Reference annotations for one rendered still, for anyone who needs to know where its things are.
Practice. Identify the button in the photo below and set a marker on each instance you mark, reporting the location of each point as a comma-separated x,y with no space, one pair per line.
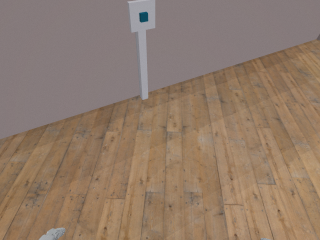
143,17

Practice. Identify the left robot hand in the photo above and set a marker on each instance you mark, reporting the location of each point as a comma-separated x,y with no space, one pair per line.
53,234

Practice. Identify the panel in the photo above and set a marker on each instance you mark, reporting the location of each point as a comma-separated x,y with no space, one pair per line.
134,8

